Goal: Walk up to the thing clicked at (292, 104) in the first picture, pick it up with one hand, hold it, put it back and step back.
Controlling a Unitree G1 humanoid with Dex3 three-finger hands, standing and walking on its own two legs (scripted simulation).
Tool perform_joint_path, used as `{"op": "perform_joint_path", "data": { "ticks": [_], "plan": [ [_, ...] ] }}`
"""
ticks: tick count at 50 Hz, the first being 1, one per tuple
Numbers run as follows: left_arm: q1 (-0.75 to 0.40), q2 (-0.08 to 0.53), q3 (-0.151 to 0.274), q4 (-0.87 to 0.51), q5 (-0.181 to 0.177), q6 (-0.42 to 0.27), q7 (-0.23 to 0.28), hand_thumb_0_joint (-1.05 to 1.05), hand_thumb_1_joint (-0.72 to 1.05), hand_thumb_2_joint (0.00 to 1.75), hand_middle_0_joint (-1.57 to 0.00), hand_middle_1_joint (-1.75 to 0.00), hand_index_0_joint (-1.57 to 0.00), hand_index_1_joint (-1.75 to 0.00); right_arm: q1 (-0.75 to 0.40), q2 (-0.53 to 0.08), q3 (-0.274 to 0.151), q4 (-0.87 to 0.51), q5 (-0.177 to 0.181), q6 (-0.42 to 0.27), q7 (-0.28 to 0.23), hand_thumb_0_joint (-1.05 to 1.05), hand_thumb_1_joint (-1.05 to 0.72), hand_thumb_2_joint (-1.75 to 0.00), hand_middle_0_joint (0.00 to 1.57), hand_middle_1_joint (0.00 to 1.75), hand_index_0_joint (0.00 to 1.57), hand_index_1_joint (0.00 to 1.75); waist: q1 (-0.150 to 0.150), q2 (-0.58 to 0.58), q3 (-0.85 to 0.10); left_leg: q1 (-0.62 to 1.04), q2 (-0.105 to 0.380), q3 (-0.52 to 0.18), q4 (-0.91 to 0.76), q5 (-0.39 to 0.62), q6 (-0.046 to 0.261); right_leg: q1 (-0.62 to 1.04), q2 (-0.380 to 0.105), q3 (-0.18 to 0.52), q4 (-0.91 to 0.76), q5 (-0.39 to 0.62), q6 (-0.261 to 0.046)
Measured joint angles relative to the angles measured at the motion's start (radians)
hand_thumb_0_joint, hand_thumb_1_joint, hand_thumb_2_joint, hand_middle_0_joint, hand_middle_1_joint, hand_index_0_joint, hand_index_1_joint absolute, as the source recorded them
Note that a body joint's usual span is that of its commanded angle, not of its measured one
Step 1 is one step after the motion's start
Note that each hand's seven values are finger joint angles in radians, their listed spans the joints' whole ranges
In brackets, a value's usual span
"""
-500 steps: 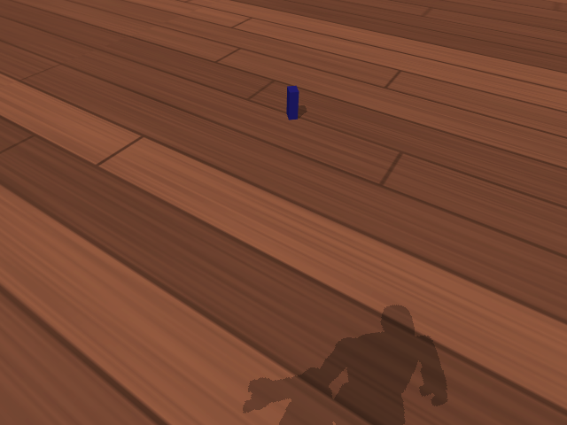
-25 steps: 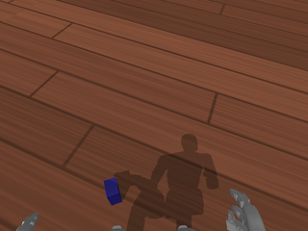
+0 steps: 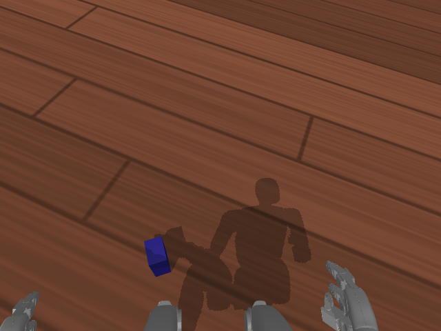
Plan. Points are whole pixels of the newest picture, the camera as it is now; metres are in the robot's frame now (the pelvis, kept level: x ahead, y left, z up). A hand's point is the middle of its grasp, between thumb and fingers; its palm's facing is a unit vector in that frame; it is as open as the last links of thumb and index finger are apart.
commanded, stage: go down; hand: left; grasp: from the side
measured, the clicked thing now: (158, 257) +0.40 +0.17 -0.57
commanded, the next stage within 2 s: approach in 1.70 s
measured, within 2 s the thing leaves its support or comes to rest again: neither
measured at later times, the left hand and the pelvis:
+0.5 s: hand (60, 274) +0.28 +0.34 -0.20, palm faces +0.12 -0.97 -0.21, open 17.1 cm; pelvis -0.05 +0.00 -0.14, yaw -3 degrees
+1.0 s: hand (59, 259) +0.33 +0.37 -0.25, palm faces +0.11 -0.98 -0.14, open 16.8 cm; pelvis -0.07 +0.00 -0.23, yaw -5 degrees
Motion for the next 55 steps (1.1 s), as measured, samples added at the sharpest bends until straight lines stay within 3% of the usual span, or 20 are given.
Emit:
{"op": "perform_joint_path", "data": {
  "ticks": [7, 13, 24, 31, 40, 55],
  "plan": [
    [-0.190, 0.070, 0.081, 0.201, -0.033, -0.202, -0.103, -0.01, -0.53, 0.06, -0.10, -0.08, -0.09, -0.09, -0.030, -0.035, -0.004, 0.016, -0.003, -0.047, 0.008, 0.01, -0.88, -0.89, 0.21, 0.30, 0.20, 0.30, 0.004, -0.022, -0.016, -0.208, -0.006, -0.002, 0.162, -0.033, 0.000, -0.215, -0.007, 0.010, 0.178, -0.043, -0.001],
    [-0.366, 0.131, 0.151, 0.324, -0.059, -0.374, -0.192, -0.01, -0.57, 0.07, -0.10, -0.10, -0.09, -0.11, -0.064, -0.055, 0.001, 0.048, -0.002, -0.039, 0.018, 0.01, -0.87, -0.89, 0.21, 0.30, 0.20, 0.30, -0.004, -0.028, -0.035, -0.404, -0.006, -0.008, 0.326, -0.074, -0.001, -0.412, -0.005, 0.018, 0.345, -0.084, 0.000],
    [-0.548, 0.225, 0.295, 0.500, -0.094, -0.535, -0.337, -0.01, -0.55, 0.16, -0.08, -0.15, -0.07, -0.17, -0.091, -0.060, 0.023, 0.114, -0.016, 0.008, 0.052, 0.01, -0.86, -0.89, 0.21, 0.30, 0.20, 0.30, -0.003, -0.016, -0.032, -0.654, -0.001, -0.020, 0.538, -0.113, 0.000, -0.662, 0.003, 0.024, 0.554, -0.122, 0.001],
    [-0.654, 0.299, 0.364, 0.593, -0.115, -0.588, -0.420, -0.02, -0.47, 0.19, -0.06, -0.15, -0.05, -0.17, -0.100, -0.068, 0.043, 0.133, -0.022, 0.014, 0.055, 0.01, -0.86, -0.89, 0.21, 0.30, 0.20, 0.30, -0.005, -0.021, -0.022, -0.773, -0.003, -0.037, 0.639, -0.118, -0.006, -0.777, 0.006, 0.017, 0.655, -0.128, -0.003],
    [-0.756, 0.383, 0.428, 0.660, -0.125, -0.597, -0.496, -0.01, -0.41, 0.18, -0.04, -0.14, -0.04, -0.15, -0.116, -0.094, 0.062, 0.134, -0.026, 0.017, 0.054, 0.01, -0.86, -0.89, 0.21, 0.30, 0.20, 0.30, -0.024, -0.025, -0.008, -0.881, -0.002, -0.059, 0.749, -0.126, -0.011, -0.880, 0.013, 0.008, 0.757, -0.134, -0.005],
    [-0.822, 0.452, 0.478, 0.677, -0.145, -0.585, -0.563, -0.01, -0.41, 0.17, -0.04, -0.12, -0.03, -0.13, -0.118, -0.112, 0.079, 0.147, -0.031, 0.014, 0.058, 0.01, -0.88, -0.89, 0.21, 0.30, 0.20, 0.30, -0.031, -0.032, 0.012, -0.995, -0.011, -0.076, 0.871, -0.136, -0.009, -0.983, 0.014, 0.005, 0.869, -0.144, 0.001]
  ]
}}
